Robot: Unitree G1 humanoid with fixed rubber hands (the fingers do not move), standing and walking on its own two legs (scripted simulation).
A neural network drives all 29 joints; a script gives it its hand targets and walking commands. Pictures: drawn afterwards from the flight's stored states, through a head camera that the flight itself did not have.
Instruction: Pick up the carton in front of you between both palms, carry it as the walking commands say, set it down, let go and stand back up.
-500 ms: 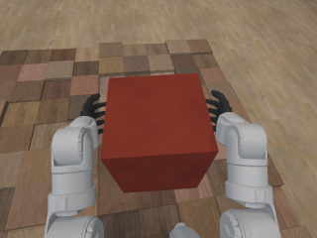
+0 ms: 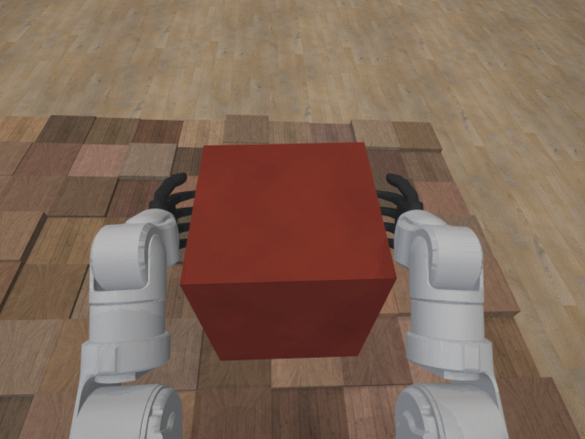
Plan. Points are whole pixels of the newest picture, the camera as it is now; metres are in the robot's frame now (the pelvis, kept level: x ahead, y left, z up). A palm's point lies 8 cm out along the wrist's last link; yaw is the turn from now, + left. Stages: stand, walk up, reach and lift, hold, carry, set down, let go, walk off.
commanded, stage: carry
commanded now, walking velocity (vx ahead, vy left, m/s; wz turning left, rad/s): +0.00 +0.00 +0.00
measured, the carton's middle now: (287, 259) +0.37 +0.01 +0.04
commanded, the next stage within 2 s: none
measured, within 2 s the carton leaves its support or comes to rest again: neither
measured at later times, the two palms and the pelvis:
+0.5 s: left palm (153, 180) +0.47 +0.20 +0.09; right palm (358, 172) +0.49 -0.10 +0.11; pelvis +0.12 +0.03 -0.02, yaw +1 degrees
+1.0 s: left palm (154, 165) +0.48 +0.20 +0.11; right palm (363, 169) +0.48 -0.10 +0.11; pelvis +0.14 +0.05 -0.03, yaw +1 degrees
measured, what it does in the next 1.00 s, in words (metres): walks ahead: right foot, then left foot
